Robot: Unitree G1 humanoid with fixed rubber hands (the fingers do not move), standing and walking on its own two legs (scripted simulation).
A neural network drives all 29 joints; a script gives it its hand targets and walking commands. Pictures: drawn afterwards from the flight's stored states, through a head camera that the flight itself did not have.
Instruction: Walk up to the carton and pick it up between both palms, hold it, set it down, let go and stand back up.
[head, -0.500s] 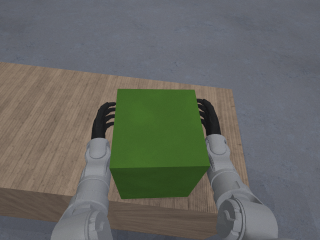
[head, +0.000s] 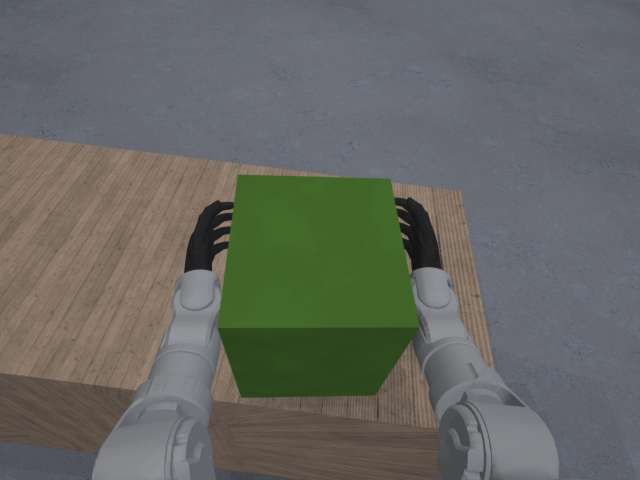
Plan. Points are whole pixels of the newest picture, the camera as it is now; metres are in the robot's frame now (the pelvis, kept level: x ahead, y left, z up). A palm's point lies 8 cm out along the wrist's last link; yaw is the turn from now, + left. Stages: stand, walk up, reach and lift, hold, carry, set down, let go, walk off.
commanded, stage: reach and lift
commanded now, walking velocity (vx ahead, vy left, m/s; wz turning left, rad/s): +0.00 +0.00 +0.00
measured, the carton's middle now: (311, 294) +0.35 +0.04 +0.00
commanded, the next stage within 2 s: none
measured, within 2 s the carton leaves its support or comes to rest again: neither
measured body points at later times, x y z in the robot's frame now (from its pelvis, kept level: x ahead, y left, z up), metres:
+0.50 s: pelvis +0.00 +0.00 +0.00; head -0.03 +0.03 +0.45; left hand +0.38 +0.17 +0.11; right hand +0.39 -0.12 +0.12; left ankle +0.01 +0.13 -0.75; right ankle +0.00 -0.13 -0.75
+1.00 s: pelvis -0.01 +0.01 +0.00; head -0.05 +0.04 +0.45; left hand +0.37 +0.16 +0.16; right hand +0.37 -0.13 +0.16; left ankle +0.01 +0.13 -0.75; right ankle +0.00 -0.13 -0.75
